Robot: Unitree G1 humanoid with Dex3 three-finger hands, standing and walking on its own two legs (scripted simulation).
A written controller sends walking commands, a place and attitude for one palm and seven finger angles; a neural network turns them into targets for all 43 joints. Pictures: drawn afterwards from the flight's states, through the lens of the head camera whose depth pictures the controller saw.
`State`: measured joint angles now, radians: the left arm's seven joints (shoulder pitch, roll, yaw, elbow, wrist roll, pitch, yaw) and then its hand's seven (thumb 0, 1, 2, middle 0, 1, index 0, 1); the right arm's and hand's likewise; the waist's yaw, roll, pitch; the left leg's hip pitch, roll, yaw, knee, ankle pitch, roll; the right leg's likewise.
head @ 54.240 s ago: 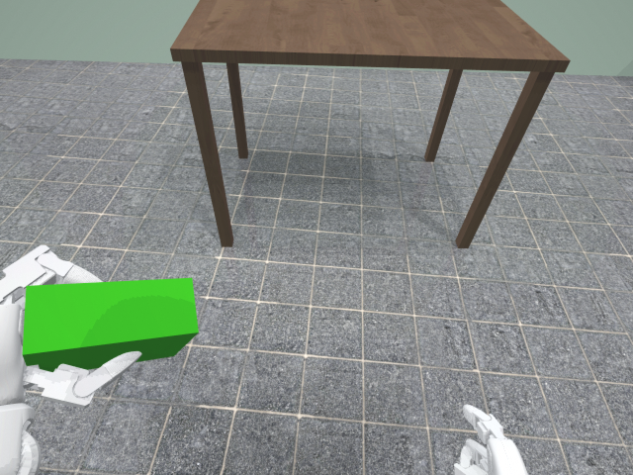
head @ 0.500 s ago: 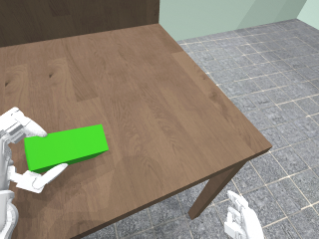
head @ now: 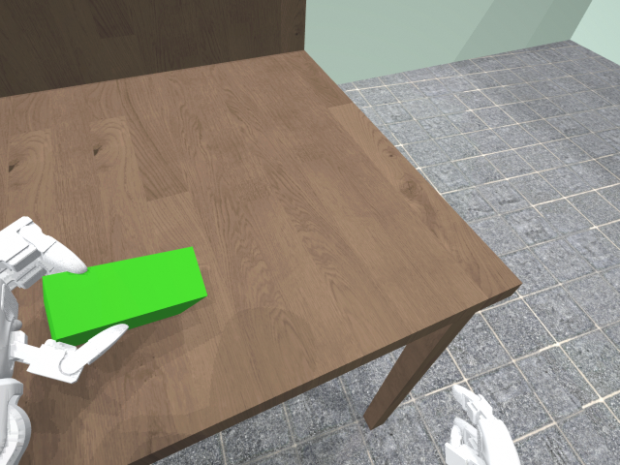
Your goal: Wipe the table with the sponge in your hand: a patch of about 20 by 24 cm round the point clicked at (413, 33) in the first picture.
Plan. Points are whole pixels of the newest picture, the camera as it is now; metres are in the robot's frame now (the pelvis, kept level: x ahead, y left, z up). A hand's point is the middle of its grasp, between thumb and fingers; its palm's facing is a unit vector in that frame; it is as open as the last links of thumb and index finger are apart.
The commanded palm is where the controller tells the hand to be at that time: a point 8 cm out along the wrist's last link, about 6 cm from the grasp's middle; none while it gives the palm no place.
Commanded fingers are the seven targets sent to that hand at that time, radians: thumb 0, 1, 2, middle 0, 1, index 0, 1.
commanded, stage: look again from close up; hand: left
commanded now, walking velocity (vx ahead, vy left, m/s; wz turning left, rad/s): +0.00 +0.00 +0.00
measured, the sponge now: (146, 293) +0.26 +0.20 +0.12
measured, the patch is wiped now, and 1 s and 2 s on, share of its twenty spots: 0.60 0.60 0.65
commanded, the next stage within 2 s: shuffle to correct the standing spot in 0.06 s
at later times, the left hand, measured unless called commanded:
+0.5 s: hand (86, 301) +0.22 +0.23 +0.17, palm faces +0.41 -0.84 -0.35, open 9.3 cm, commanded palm +0.16 +0.26 +0.17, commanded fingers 0.00 0.10 1.30 -1.20 -1.60 -1.20 -1.60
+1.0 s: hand (158, 309) +0.22 +0.17 +0.17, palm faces +0.38 -0.85 -0.37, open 9.3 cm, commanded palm +0.16 +0.20 +0.17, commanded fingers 0.00 0.10 1.30 -1.20 -1.60 -1.20 -1.60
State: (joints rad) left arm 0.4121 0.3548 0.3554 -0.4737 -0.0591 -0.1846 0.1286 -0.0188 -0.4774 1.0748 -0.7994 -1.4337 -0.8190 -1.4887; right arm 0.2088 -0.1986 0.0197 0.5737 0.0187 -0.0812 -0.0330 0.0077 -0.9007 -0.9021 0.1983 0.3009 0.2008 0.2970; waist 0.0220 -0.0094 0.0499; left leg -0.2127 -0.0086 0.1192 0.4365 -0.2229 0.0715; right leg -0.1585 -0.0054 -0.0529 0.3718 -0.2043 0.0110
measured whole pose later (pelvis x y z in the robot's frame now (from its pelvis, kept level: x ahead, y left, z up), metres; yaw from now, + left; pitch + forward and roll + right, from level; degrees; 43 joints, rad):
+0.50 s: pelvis -0.01 -0.02 +0.00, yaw +0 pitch +0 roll -1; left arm 0.38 0.36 0.37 -0.47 -0.06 -0.18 0.12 -0.02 -0.49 1.08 -0.81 -1.44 -0.83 -1.49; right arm 0.20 -0.17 0.02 0.55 0.02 -0.09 -0.02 0.01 -0.90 -0.90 0.20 0.30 0.20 0.30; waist 0.03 -0.02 0.07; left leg -0.22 0.01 0.12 0.43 -0.21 0.04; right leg -0.18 0.01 -0.06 0.39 -0.21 -0.02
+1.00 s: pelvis +0.00 -0.08 -0.01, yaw +0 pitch +1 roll -1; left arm 0.44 0.37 0.38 -0.52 -0.10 -0.15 0.11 -0.01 -0.48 1.08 -0.81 -1.45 -0.83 -1.50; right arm 0.20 -0.22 -0.03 0.56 0.03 -0.07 -0.04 0.01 -0.90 -0.90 0.20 0.30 0.20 0.30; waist 0.01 0.02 0.05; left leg -0.29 0.10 0.07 0.53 -0.24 -0.03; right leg -0.22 0.10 -0.09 0.43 -0.23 -0.10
